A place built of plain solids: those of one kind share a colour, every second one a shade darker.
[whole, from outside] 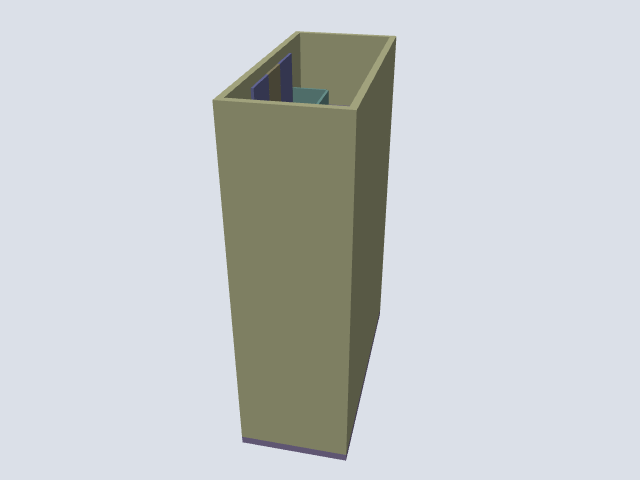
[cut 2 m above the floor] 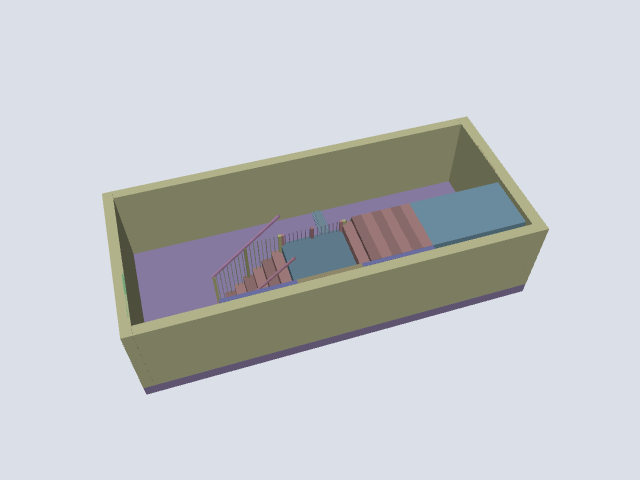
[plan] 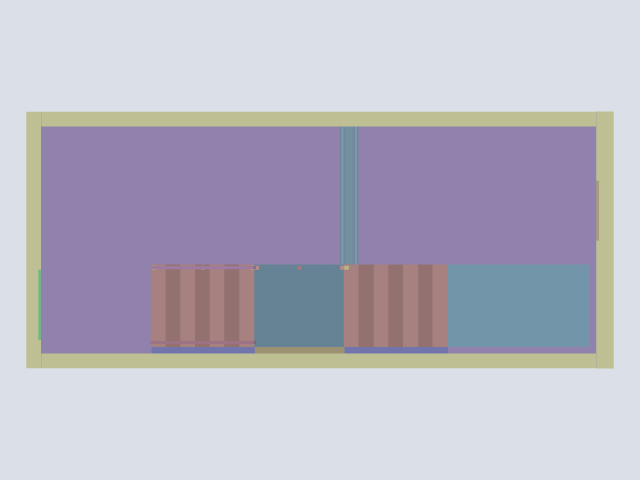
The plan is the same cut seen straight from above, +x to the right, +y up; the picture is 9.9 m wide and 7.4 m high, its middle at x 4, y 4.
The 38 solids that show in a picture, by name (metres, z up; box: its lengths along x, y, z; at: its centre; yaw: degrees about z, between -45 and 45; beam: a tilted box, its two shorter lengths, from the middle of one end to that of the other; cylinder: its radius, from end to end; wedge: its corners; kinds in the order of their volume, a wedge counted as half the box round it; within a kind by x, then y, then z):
{
 "wall_1": {"box": [0.23, 3.96, 12.87], "at": [-0.41, 4.0, 6.43]},
 "wall_2": {"box": [8.56, 0.23, 12.87], "at": [3.98, 2.13, 6.43]},
 "wall_3": {"box": [8.56, 0.23, 12.87], "at": [3.98, 5.87, 6.43]},
 "wall_4": {"box": [0.27, 3.96, 12.87], "at": [8.39, 4.0, 6.43]},
 "landing_slab_1": {"box": [1.4, 1.27, 1.68], "at": [3.68, 2.99, 0.84]},
 "landing_slab_2": {"box": [2.2, 1.27, 3.36], "at": [7.06, 2.99, 1.68]},
 "floor_slab_1": {"box": [9.06, 3.96, 0.3], "at": [4.0, 4.0, -0.15]},
 "tread_slab_1": {"box": [0.24, 1.27, 0.21], "at": [1.51, 2.99, 0.11]},
 "tread_slab_2": {"box": [0.24, 1.27, 0.42], "at": [1.74, 2.99, 0.21]},
 "tread_slab_3": {"box": [0.24, 1.27, 0.63], "at": [1.96, 2.99, 0.32]},
 "tread_slab_4": {"box": [0.24, 1.27, 0.84], "at": [2.19, 2.99, 0.42]},
 "tread_slab_5": {"box": [0.24, 1.27, 1.05], "at": [2.42, 2.99, 0.53]},
 "tread_slab_6": {"box": [0.24, 1.27, 1.26], "at": [2.65, 2.99, 0.63]},
 "tread_slab_7": {"box": [0.24, 1.27, 1.47], "at": [2.87, 2.99, 0.74]},
 "tread_slab_8": {"box": [0.24, 1.27, 1.89], "at": [4.49, 2.99, 0.95]},
 "tread_slab_9": {"box": [0.24, 1.27, 2.1], "at": [4.71, 2.99, 1.05]},
 "tread_slab_10": {"box": [0.24, 1.27, 2.31], "at": [4.94, 2.99, 1.16]},
 "tread_slab_11": {"box": [0.24, 1.27, 2.52], "at": [5.17, 2.99, 1.26]},
 "tread_slab_12": {"box": [0.24, 1.27, 2.73], "at": [5.4, 2.99, 1.37]},
 "tread_slab_13": {"box": [0.24, 1.27, 2.94], "at": [5.62, 2.99, 1.47]},
 "tread_slab_14": {"box": [0.24, 1.27, 3.15], "at": [5.85, 2.99, 1.58]},
 "wall_wall_1": {"box": [1.59, 0.1, 12.48], "at": [2.2, 2.3, 6.24]},
 "wall_wall_2": {"box": [1.6, 0.1, 12.48], "at": [5.18, 2.3, 6.24]},
 "wall_land_wall_1": {"box": [1.39, 0.1, 12.48], "at": [3.69, 2.3, 6.24]},
 "guard_panel_1": {"box": [0.1, 1.3, 1.09], "at": [1.3, 3.0, 10.62]},
 "guard_panel_2": {"box": [4.65, 0.1, 1.09], "at": [3.67, 3.7, 10.62]},
 "corr_cablecover_1": {"box": [0.29, 2.13, 0.09], "at": [4.45, 4.69, -0.04]},
 "corr_cablecover_2": {"box": [0.24, 2.13, 0.09], "at": [4.45, 4.69, -0.03]},
 "corr_cablecover_3": {"box": [0.18, 2.13, 0.09], "at": [4.45, 4.69, -0.02]},
 "door_front_leaf_1": {"box": [0.045, 1.09, 2.08], "at": [-0.32, 3.0, 1.04]},
 "door_leaf_1": {"box": [0.045, 0.93, 2.06], "at": [8.28, 4.45, 1.03]},
 "corr_cablecover_top_1": {"box": [0.13, 2.13, 0.09], "at": [4.45, 4.69, -0.01]},
 "posts_1": {"box": [0.07, 0.07, 0.97], "at": [1.43, 3.57, 0.69]},
 "posts_2": {"box": [0.07, 0.07, 1.04], "at": [2.2, 3.57, 1.36]},
 "posts_3": {"box": [0.07, 0.07, 1.12], "at": [2.96, 3.57, 2.03]},
 "rail_top_1": {"beam": [0.05, 0.05], "from": [1.4, 3.57, 1.15], "to": [2.99, 3.57, 2.62]},
 "handrail_rail_1": {"beam": [0.045, 0.045], "from": [1.4, 2.42, 1.15], "to": [2.99, 2.42, 2.62]},
 "posts_land_1": {"box": [0.07, 0.07, 0.94], "at": [3.69, 3.57, 2.15]}
}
